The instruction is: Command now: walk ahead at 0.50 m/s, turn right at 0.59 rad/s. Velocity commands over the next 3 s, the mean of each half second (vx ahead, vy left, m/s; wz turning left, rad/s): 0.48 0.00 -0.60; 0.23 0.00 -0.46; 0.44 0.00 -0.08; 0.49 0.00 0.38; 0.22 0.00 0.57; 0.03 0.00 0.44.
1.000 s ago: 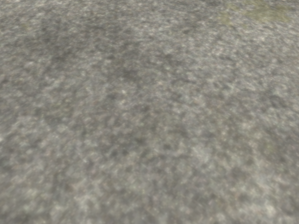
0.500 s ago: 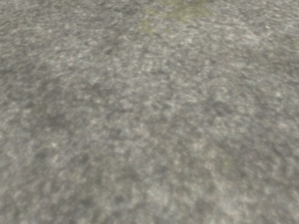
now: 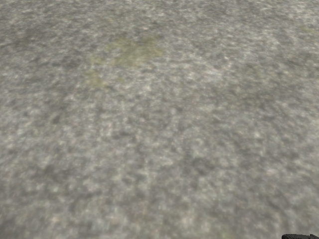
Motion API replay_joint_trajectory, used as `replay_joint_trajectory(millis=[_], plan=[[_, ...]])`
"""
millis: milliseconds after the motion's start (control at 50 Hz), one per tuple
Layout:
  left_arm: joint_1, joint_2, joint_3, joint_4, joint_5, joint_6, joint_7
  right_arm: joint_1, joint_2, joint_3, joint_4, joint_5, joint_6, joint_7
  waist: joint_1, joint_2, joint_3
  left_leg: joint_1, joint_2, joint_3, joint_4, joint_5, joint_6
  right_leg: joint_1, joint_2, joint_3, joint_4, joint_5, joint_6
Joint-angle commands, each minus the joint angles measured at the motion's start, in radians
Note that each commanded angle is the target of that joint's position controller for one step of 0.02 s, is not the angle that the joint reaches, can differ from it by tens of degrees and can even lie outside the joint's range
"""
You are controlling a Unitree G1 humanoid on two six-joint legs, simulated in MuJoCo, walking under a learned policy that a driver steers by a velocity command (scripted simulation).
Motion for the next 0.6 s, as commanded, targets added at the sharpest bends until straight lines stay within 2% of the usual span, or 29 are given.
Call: replay_joint_trajectory(millis=[20, 40, 60, 120, 200, 260, 300, 340, 380, 400, 420, 440, 460, 480, 500, 520, 540, 580, 600], plan=[[-0.085, 0.129, 0.031, -0.118, 0.015, -0.015, -0.001, 0.127, -0.108, -0.034, -0.018, -0.003, 0.011, -0.009, -0.093, 0.108, -0.027, 0.404, 0.329, -0.410, -0.272, -0.124, 0.158, -0.448, -0.130, -0.005, 0.161, 0.123, 0.020], [-0.081, 0.112, 0.032, -0.123, 0.008, -0.012, -0.009, 0.114, -0.096, -0.028, -0.012, -0.009, 0.010, -0.012, -0.070, 0.134, -0.010, 0.345, 0.300, -0.332, -0.295, -0.055, 0.146, -0.404, -0.155, -0.010, 0.132, 0.152, 0.019], [-0.072, 0.093, 0.030, -0.125, 0.001, -0.007, -0.014, 0.111, -0.092, -0.028, -0.005, -0.007, 0.007, -0.013, -0.061, 0.153, -0.005, 0.316, 0.284, -0.279, -0.319, -0.020, 0.145, -0.381, -0.165, -0.024, 0.109, 0.165, 0.020], [-0.104, 0.054, 0.019, -0.146, 0.005, 0.006, -0.017, 0.123, -0.125, -0.039, 0.025, 0.001, -0.002, -0.013, -0.055, 0.131, 0.013, 0.297, 0.296, -0.173, -0.366, 0.095, 0.173, -0.411, -0.181, -0.043, 0.033, 0.209, 0.036], [-0.171, 0.042, 0.011, -0.159, 0.007, 0.002, -0.029, 0.127, -0.160, -0.047, 0.055, 0.000, 0.007, -0.018, -0.070, 0.106, 0.019, 0.341, 0.289, -0.033, -0.375, 0.218, 0.163, -0.426, -0.187, -0.065, -0.146, 0.382, 0.047], [-0.271, 0.022, 0.001, -0.181, 0.007, -0.008, -0.048, 0.153, -0.181, -0.049, 0.077, 0.006, 0.019, -0.023, -0.109, 0.097, 0.047, 0.361, 0.276, 0.060, -0.369, 0.240, 0.136, -0.381, -0.170, -0.121, -0.314, 0.496, 0.032], [-0.323, 0.018, -0.002, -0.201, 0.005, -0.010, -0.061, 0.182, -0.198, -0.052, 0.094, 0.014, 0.028, -0.023, -0.126, 0.096, 0.066, 0.401, 0.291, 0.090, -0.361, 0.250, 0.126, -0.366, -0.160, -0.153, -0.385, 0.489, 0.016], [-0.350, 0.030, 0.002, -0.220, 0.003, -0.009, -0.071, 0.194, -0.217, -0.058, 0.106, 0.025, 0.040, -0.022, -0.121, 0.103, 0.080, 0.455, 0.313, 0.115, -0.332, 0.332, 0.113, -0.351, -0.146, -0.179, -0.434, 0.428, -0.010], [-0.315, 0.062, 0.019, -0.224, 0.010, -0.004, -0.075, 0.186, -0.248, -0.067, 0.106, 0.035, 0.051, -0.027, -0.080, 0.132, 0.043, 0.494, 0.317, 0.156, -0.220, 0.646, 0.093, -0.252, -0.090, -0.231, -0.460, 0.323, -0.052], [-0.245, 0.090, 0.035, -0.212, 0.013, 0.000, -0.073, 0.182, -0.264, -0.072, 0.105, 0.039, 0.058, -0.031, -0.033, 0.146, -0.004, 0.499, 0.311, 0.177, -0.104, 0.812, 0.082, -0.151, -0.049, -0.257, -0.471, 0.281, -0.078], [-0.086, 0.135, 0.063, -0.170, 0.015, 0.003, -0.066, 0.160, -0.258, -0.070, 0.097, 0.044, 0.066, -0.036, 0.059, 0.124, -0.076, 0.440, 0.276, 0.207, 0.105, 0.876, 0.052, 0.055, -0.002, -0.270, -0.550, 0.354, -0.112], [0.071, 0.205, 0.093, -0.133, 0.018, 0.011, -0.045, 0.166, -0.219, -0.054, 0.078, 0.026, 0.061, -0.041, 0.128, 0.042, -0.163, 0.209, 0.231, 0.204, 0.401, 0.629, 0.000, 0.360, -0.065, -0.136, -0.572, 0.502, -0.159], [0.013, 0.333, 0.103, -0.153, 0.026, 0.004, -0.034, 0.277, -0.068, -0.004, 0.014, -0.025, 0.038, -0.025, -0.020, -0.264, -0.267, -0.255, 0.025, 0.139, 0.793, -0.418, -0.072, 0.710, -0.371, 0.413, -0.594, 0.677, -0.358], [0.045, 0.259, 0.083, -0.192, 0.028, -0.007, -0.039, 0.211, -0.161, -0.013, 0.021, 0.000, 0.010, -0.012, 0.068, -0.142, -0.454, -0.301, 0.013, -0.089, 0.917, -0.479, -0.067, 0.737, -0.439, 0.602, -0.692, 0.694, -0.417], [-0.004, 0.207, 0.064, -0.185, 0.033, -0.017, -0.045, 0.107, -0.200, -0.024, -0.010, 0.034, 0.003, -0.008, 0.072, -0.077, -0.326, -0.347, 0.059, -0.101, 0.903, -0.388, -0.055, 0.637, -0.399, 0.428, -0.694, 0.811, -0.366], [-0.049, 0.174, 0.056, -0.175, 0.016, -0.020, -0.043, 0.087, -0.182, -0.017, -0.014, 0.024, 0.003, -0.017, 0.031, 0.003, -0.211, -0.340, 0.095, -0.086, 0.815, -0.311, -0.052, 0.490, -0.340, 0.301, -0.691, 0.850, -0.317], [-0.103, 0.153, 0.050, -0.180, 0.009, -0.017, -0.038, 0.086, -0.183, -0.020, -0.004, 0.003, 0.010, -0.028, -0.004, 0.033, -0.143, -0.303, 0.123, -0.079, 0.743, -0.267, -0.061, 0.359, -0.302, 0.229, -0.707, 0.863, -0.282], [-0.164, 0.148, 0.044, -0.194, 0.031, -0.011, -0.029, 0.111, -0.191, -0.027, 0.000, -0.003, 0.040, -0.033, -0.062, 0.007, -0.107, -0.184, 0.129, -0.080, 0.673, -0.224, -0.072, 0.170, -0.266, 0.176, -0.754, 0.916, -0.270], [-0.173, 0.155, 0.046, -0.188, 0.036, -0.012, -0.025, 0.126, -0.170, -0.022, 0.004, -0.006, 0.052, -0.035, -0.076, 0.002, -0.110, -0.159, 0.121, -0.070, 0.631, -0.214, -0.084, 0.125, -0.257, 0.154, -0.758, 0.965, -0.272]])
Next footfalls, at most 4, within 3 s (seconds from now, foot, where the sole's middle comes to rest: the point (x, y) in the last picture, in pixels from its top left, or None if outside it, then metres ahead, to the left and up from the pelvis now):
0.44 right None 0.36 -0.19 -0.76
0.92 left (180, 224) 0.55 -0.05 -0.76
1.34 right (259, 219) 0.58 -0.38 -0.76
1.88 left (237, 143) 0.97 -0.34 -0.76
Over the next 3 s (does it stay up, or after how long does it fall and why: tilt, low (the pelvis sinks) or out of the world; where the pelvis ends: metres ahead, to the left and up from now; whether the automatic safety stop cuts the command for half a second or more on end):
stays up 1.03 -0.42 0.02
